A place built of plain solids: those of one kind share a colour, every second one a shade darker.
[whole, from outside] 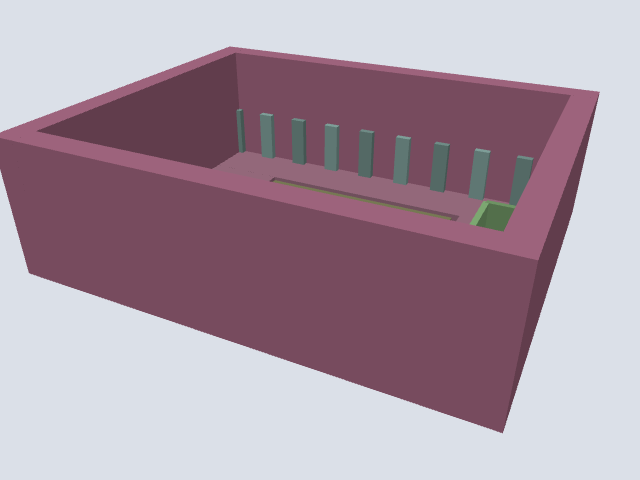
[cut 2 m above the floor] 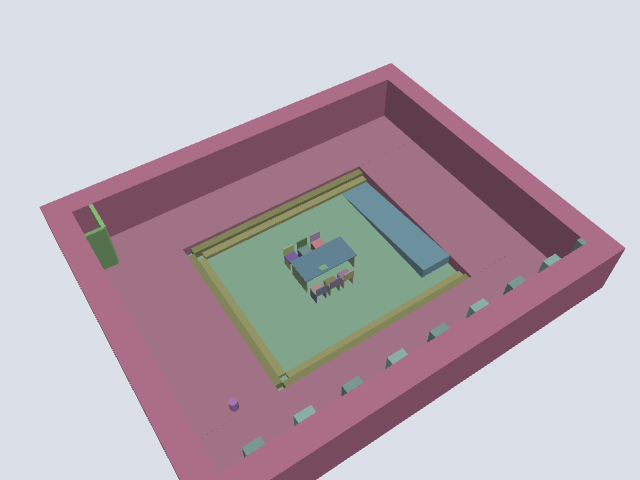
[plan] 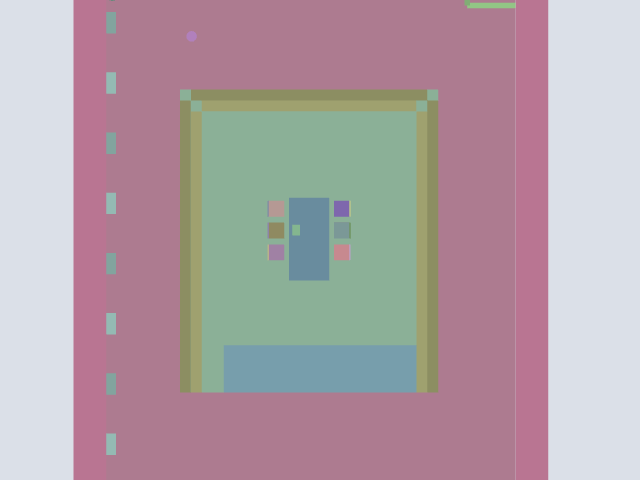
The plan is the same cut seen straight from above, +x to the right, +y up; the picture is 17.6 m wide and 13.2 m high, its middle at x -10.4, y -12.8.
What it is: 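A library with a sunk reading area, one wing of it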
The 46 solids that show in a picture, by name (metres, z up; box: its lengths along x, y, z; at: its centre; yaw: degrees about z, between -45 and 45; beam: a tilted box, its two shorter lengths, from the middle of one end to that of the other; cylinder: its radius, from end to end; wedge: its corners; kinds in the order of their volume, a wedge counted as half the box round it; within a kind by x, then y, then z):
{
 "wall_wing_1": {"box": [0.9, 16.13, 4.97], "at": [-16.73, -12.83, 2.19]},
 "wall_wing_2": {"box": [13.06, 0.9, 4.97], "at": [-10.65, -20.44, 2.19]},
 "wall_wing_3": {"box": [13.06, 0.9, 4.97], "at": [-10.65, -5.21, 2.19]},
 "wall_wing_4": {"box": [0.9, 16.13, 4.97], "at": [-4.57, -12.83, 2.19]},
 "floor_main_1": {"box": [2.03, 14.33, 0.8], "at": [-15.27, -12.83, -0.4]},
 "floor_main_2": {"box": [7.1, 3.0, 0.8], "at": [-10.7, -18.49, -0.4]},
 "floor_main_3": {"box": [9.23, 3.0, 0.8], "at": [-9.64, -7.16, -0.4]},
 "floor_main_4": {"box": [2.13, 14.33, 0.8], "at": [-6.09, -12.83, -0.4]},
 "floor_pit_1": {"box": [7.1, 8.33, 0.35], "at": [-10.7, -12.83, -0.62]},
 "step_pit_1": {"box": [0.3, 8.03, 0.65], "at": [-14.1, -12.98, -0.47]},
 "step_pit_2": {"box": [0.3, 7.73, 0.5], "at": [-13.8, -13.13, -0.55]},
 "step_pit_3": {"box": [5.9, 0.3, 0.5], "at": [-10.7, -9.11, -0.55]},
 "step_pit_4": {"box": [6.5, 0.3, 0.65], "at": [-10.7, -8.81, -0.47]},
 "step_pit_5": {"box": [0.3, 7.73, 0.5], "at": [-7.6, -13.13, -0.55]},
 "step_pit_6": {"box": [0.3, 8.03, 0.65], "at": [-7.3, -12.98, -0.47]},
 "ramp_pit_1": {"wedge": [[-13.05, -16.99, -0.8], [-13.05, -16.99, 0.0], [-13.05, -15.69, -0.8], [-13.05, -15.69, 0.0], [-7.65, -16.99, -0.8], [-7.65, -16.99, -0.45], [-7.65, -15.69, -0.8], [-7.65, -15.69, -0.45]]},
 "stack_1": {"box": [0.27, 0.22, 2.08], "at": [-16.14, -19.88, 1.04]},
 "stack_2": {"box": [0.27, 0.59, 2.08], "at": [-16.14, -18.41, 1.04]},
 "stack_3": {"box": [0.27, 0.59, 2.08], "at": [-16.14, -16.76, 1.04]},
 "stack_4": {"box": [0.27, 0.59, 2.08], "at": [-16.14, -15.1, 1.04]},
 "stack_5": {"box": [0.27, 0.59, 2.08], "at": [-16.14, -13.45, 1.04]},
 "stack_6": {"box": [0.27, 0.59, 2.08], "at": [-16.14, -11.79, 1.04]},
 "stack_7": {"box": [0.27, 0.59, 2.08], "at": [-16.14, -10.14, 1.04]},
 "stack_8": {"box": [0.27, 0.59, 2.08], "at": [-16.14, -8.48, 1.04]},
 "stack_9": {"box": [0.27, 0.59, 2.08], "at": [-16.14, -6.83, 1.04]},
 "vest_1": {"box": [0.15, 0.69, 4.97], "at": [-6.35, -6.01, 2.19]},
 "vest_2": {"box": [1.33, 0.15, 4.97], "at": [-5.69, -6.35, 2.19]},
 "table_top_1": {"box": [1.11, 2.28, 0.04], "at": [-10.7, -12.78, 0.28]},
 "table_end_1": {"box": [0.99, 0.04, 0.71], "at": [-10.7, -13.85, -0.1]},
 "table_end_2": {"box": [0.99, 0.04, 0.71], "at": [-10.7, -11.71, -0.1]},
 "zclut_bin_1": {"cylinder": 0.14, "from": [-13.93, -7.2, -0.05], "to": [-13.93, -7.2, 0.42]},
 "table_chair0n_seat_1": {"box": [0.44, 0.44, 0.05], "at": [-11.61, -11.94, -0.01]},
 "table_chair0s_seat_1": {"box": [0.44, 0.44, 0.05], "at": [-9.8, -11.94, -0.01]},
 "table_chair1n_seat_1": {"box": [0.44, 0.44, 0.05], "at": [-11.61, -12.54, -0.01]},
 "table_chair1s_seat_1": {"box": [0.44, 0.44, 0.05], "at": [-9.8, -12.54, -0.01]},
 "table_chair2n_seat_1": {"box": [0.44, 0.44, 0.05], "at": [-11.61, -13.14, -0.01]},
 "table_chair2s_seat_1": {"box": [0.44, 0.44, 0.05], "at": [-9.8, -13.14, -0.01]},
 "table_chair0n_back_1": {"box": [0.04, 0.44, 0.39], "at": [-11.82, -11.94, 0.21]},
 "table_chair0s_back_1": {"box": [0.04, 0.44, 0.39], "at": [-9.58, -11.94, 0.21]},
 "table_chair1n_back_1": {"box": [0.04, 0.44, 0.39], "at": [-11.82, -12.54, 0.21]},
 "table_chair1s_back_1": {"box": [0.04, 0.44, 0.39], "at": [-9.58, -12.54, 0.21]},
 "table_chair2n_back_1": {"box": [0.04, 0.44, 0.39], "at": [-11.82, -13.14, 0.21]},
 "table_chair2s_back_1": {"box": [0.04, 0.44, 0.39], "at": [-9.58, -13.14, 0.21]},
 "table_chair0n_side_1": {"box": [0.42, 0.03, 0.42], "at": [-11.61, -11.73, -0.24]},
 "table_chair0s_side_1": {"box": [0.42, 0.03, 0.42], "at": [-9.8, -11.73, -0.24]},
 "table_1": {"box": [0.22, 0.3, 0.02], "at": [-11.05, -12.53, 0.31]}
}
